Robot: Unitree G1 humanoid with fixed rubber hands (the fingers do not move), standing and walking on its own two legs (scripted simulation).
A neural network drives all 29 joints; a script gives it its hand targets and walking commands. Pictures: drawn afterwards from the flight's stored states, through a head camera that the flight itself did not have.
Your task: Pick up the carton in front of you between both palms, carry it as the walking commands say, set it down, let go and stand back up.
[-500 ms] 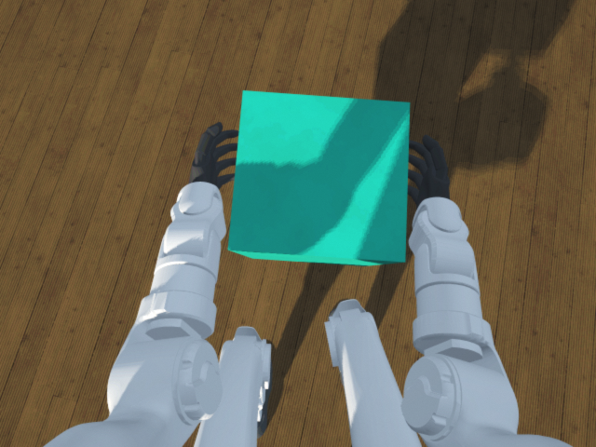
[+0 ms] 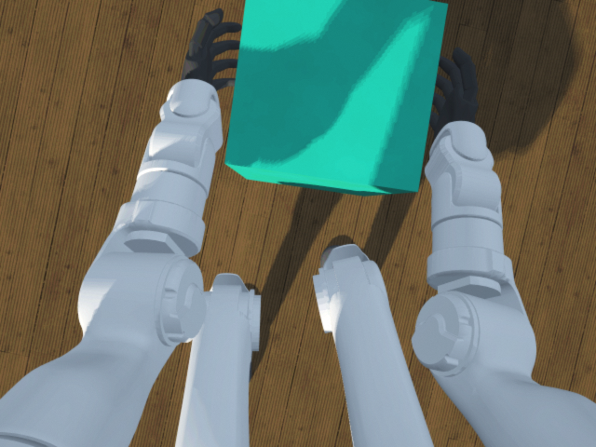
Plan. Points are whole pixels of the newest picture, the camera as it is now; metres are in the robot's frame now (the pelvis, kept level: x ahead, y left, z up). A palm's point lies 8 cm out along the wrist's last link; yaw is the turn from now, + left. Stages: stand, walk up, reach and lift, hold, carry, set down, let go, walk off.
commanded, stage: set down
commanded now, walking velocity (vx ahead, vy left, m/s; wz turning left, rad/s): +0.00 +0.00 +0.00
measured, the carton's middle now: (322, 113) +0.50 -0.12 -0.20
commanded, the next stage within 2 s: none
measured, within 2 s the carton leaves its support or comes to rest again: rests again in 1.02 s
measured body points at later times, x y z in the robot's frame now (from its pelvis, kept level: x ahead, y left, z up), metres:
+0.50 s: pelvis +0.00 +0.00 -0.07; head +0.36 -0.02 +0.19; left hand +0.57 +0.01 -0.24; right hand +0.46 -0.28 -0.23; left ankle +0.08 +0.11 -0.44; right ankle +0.14 -0.14 -0.44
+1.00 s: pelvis +0.00 +0.01 -0.08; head +0.36 -0.01 +0.18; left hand +0.56 +0.01 -0.27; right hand +0.45 -0.28 -0.26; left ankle +0.08 +0.11 -0.44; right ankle +0.14 -0.14 -0.44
